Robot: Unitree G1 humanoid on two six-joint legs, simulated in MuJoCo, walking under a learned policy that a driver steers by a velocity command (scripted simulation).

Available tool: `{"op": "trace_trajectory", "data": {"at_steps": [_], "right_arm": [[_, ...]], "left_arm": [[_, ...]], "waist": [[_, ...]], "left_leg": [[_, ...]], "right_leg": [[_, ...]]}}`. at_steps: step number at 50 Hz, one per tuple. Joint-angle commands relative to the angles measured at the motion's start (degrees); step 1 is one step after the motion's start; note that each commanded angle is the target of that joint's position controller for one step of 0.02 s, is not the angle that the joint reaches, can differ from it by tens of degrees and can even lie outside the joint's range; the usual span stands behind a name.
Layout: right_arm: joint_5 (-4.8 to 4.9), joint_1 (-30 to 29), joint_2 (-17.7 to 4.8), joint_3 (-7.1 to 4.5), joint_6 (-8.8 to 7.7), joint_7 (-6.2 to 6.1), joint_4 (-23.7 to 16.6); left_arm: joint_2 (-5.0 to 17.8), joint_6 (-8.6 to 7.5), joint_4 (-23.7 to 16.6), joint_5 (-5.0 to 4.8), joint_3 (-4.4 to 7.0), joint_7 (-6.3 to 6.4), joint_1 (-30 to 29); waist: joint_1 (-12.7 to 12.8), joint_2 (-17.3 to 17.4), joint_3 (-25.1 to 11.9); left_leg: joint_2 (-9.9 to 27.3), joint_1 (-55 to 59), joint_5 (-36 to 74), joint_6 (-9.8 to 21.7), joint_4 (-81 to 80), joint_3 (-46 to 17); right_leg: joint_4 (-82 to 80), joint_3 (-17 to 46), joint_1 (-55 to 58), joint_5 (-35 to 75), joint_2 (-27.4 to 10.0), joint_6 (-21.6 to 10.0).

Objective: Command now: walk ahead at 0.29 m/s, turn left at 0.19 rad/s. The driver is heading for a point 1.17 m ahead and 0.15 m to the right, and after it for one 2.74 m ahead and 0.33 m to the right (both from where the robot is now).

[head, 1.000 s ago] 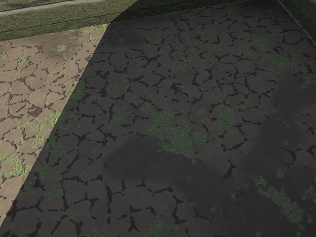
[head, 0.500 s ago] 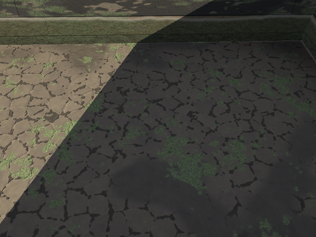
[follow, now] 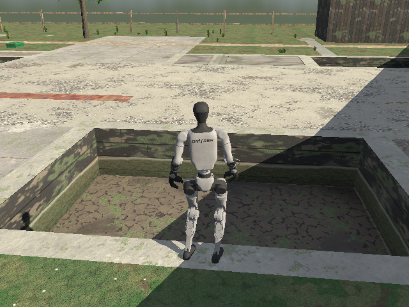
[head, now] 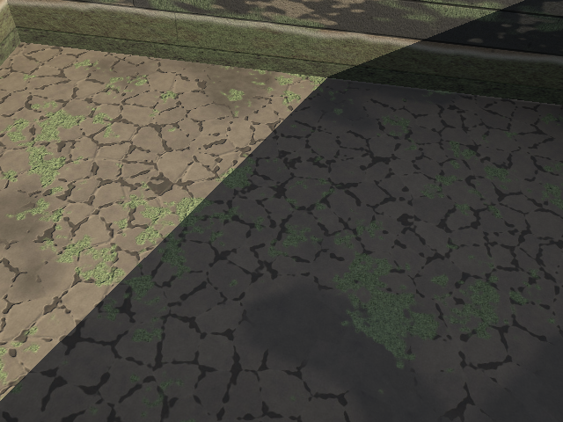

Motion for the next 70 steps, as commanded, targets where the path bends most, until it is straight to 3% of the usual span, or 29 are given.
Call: {"op": "trace_trajectory", "data": {"at_steps": [1, 3, 6, 12, 13, 15, 19, 20, 23, 27, 37, 70], "right_arm": [[-0.57, -3.81, -7.45, -1.08, -2.26, 0.36, -5.75], [-0.95, -4.54, -7.03, -0.24, -3.42, 0.17, -6.37], [-1.51, -4.91, -6.15, 0.67, -3.72, -0.50, -6.51], [-1.92, -7.75, -5.98, 1.45, -4.07, -0.46, -7.52], [-2.44, -11.30, -6.17, 1.73, -4.60, 0.26, -9.24], [-2.65, -12.50, -6.61, 1.79, -5.08, 0.53, -9.45], [-2.78, -14.52, -6.34, 2.26, -5.16, 0.47, -9.96], [-2.77, -12.32, -5.93, 2.26, -5.08, 0.00, -8.57], [-2.34, -13.30, -6.17, 2.29, -5.19, 0.14, -8.66], [-1.85, -14.01, -6.63, 2.23, -5.77, 0.30, -8.55], [-1.88, -13.96, -6.50, 2.64, -6.47, 0.21, -8.00], [-2.32, -14.20, -5.16, 3.69, -6.41, -0.34, -6.41]], "left_arm": [[5.05, -2.16, -7.70, -0.16, -0.31, -0.56, -5.42], [4.99, -2.13, -7.96, 0.19, -0.74, -0.31, -3.83], [4.83, -1.86, -8.48, 0.47, -1.28, -0.42, -3.69], [4.70, -1.22, -10.10, 0.35, -1.77, -0.78, -5.03], [4.73, -1.24, -11.11, 1.45, -1.98, -1.23, -6.05], [4.87, -1.37, -11.28, 1.98, -2.02, -1.46, -4.58], [5.03, -1.46, -12.16, 1.69, -2.27, -1.87, -5.09], [4.85, -1.07, -11.57, 0.81, -2.12, -1.63, -4.87], [5.06, -0.52, -12.42, 0.16, -2.16, -1.49, -6.63], [5.29, -0.32, -12.76, 0.28, -2.07, -1.26, -6.15], [4.87, -0.10, -13.10, 0.58, -2.25, -0.94, -4.84], [3.95, 0.36, -13.35, 0.60, -2.70, -0.66, -3.38]], "waist": [[0.33, 8.09, -0.47], [0.71, 7.01, -3.35], [0.42, 3.13, -5.60], [0.10, 0.34, -5.44], [1.08, -0.29, -3.74], [1.68, 0.12, -6.95], [1.35, -0.23, -8.24], [0.23, 0.21, -10.23], [-0.22, 0.85, -5.68], [0.34, 1.91, -4.20], [1.19, 1.95, -4.56], [1.08, 1.77, -4.68]], "left_leg": [[4.53, -10.33, 17.30, 6.90, -15.18, -5.74], [3.78, -7.69, 23.57, 5.55, -13.78, -3.72], [2.49, -4.32, 26.65, 3.54, -11.85, 0.47], [2.69, -2.21, 26.75, 1.86, -11.76, 2.92], [2.32, -2.92, 31.58, 1.62, -12.49, 2.20], [2.47, -0.46, 34.12, 1.38, -11.98, 2.22], [3.03, 2.29, 32.35, 0.65, -11.61, 3.25], [3.47, 4.29, 27.30, 0.38, -11.45, 4.18], [3.50, 2.20, 22.47, -0.15, -11.65, 5.35], [3.71, 1.09, 22.15, -0.39, -11.56, 5.83], [3.92, 0.72, 23.82, -0.29, -11.73, 5.78], [4.60, 2.71, 24.41, -0.50, -12.00, 6.57]], "right_leg": [[-5.42, 6.05, 11.71, -2.57, -0.10, -1.81], [-6.99, 6.88, 15.20, 3.41, -1.31, -1.49], [-8.95, 5.60, 17.06, 10.52, -2.86, -1.67], [-10.63, 4.51, 17.15, 14.69, -4.09, -1.90], [-9.09, 4.81, 16.22, 20.27, -3.85, -1.80], [-8.36, 5.09, 17.02, 23.48, -4.04, -1.45], [-9.57, 5.64, 15.16, 24.05, -4.98, -1.33], [-11.04, 5.51, 15.16, 18.09, -5.13, -1.73], [-13.59, 5.89, 12.53, 11.54, -5.74, -2.36], [-14.26, 5.72, 11.96, 8.03, -5.86, -2.63], [-13.82, 5.19, 12.66, 7.09, -5.32, -2.59], [-14.88, 5.18, 11.55, 9.81, -5.67, -2.87]]}}
Keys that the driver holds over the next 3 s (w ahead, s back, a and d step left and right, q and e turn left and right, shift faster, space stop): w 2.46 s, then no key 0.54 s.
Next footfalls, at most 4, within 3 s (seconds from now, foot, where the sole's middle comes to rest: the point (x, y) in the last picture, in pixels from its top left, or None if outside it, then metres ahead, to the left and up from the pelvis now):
none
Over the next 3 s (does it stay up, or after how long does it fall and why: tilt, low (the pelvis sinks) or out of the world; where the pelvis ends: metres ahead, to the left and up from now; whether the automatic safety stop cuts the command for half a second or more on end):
stays up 0.01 -0.03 0.03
